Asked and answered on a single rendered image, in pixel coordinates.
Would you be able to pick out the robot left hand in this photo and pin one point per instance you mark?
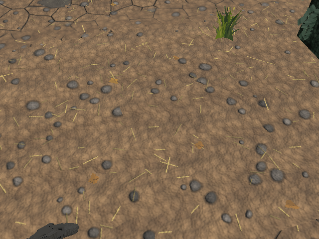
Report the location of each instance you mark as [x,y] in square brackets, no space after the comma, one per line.
[56,231]

